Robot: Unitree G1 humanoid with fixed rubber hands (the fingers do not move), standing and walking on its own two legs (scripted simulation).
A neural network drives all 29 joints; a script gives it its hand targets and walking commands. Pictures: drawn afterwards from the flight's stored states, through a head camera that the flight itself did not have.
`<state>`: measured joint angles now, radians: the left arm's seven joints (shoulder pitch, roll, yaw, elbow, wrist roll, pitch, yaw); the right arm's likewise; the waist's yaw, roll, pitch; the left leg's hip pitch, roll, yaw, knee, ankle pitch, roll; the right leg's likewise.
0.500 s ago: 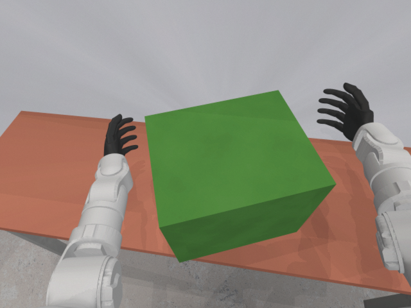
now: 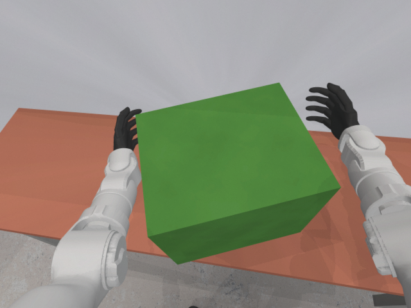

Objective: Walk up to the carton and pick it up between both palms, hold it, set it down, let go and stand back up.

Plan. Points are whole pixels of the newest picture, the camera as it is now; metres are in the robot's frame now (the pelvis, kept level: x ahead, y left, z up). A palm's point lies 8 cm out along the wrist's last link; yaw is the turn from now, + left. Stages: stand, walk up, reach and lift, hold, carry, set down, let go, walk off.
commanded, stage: reach and lift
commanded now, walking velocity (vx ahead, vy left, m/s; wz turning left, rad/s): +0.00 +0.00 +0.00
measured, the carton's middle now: (225, 178) +0.36 +0.02 +0.01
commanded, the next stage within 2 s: none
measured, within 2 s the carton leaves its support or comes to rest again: leaves its support in 1.80 s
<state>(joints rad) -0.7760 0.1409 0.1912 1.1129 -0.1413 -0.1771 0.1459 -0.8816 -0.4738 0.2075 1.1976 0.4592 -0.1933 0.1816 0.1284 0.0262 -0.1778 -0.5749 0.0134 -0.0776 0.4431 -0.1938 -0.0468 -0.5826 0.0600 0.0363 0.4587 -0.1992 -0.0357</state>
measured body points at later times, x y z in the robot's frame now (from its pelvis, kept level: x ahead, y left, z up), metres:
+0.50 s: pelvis -0.01 +0.00 +0.00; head +0.07 -0.02 +0.44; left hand +0.40 +0.22 +0.05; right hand +0.47 -0.17 +0.06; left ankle -0.01 +0.15 -0.73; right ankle -0.01 -0.09 -0.73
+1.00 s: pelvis -0.01 +0.00 +0.00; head +0.07 -0.02 +0.44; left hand +0.40 +0.22 +0.05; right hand +0.46 -0.16 +0.05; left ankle -0.01 +0.15 -0.73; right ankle -0.01 -0.09 -0.73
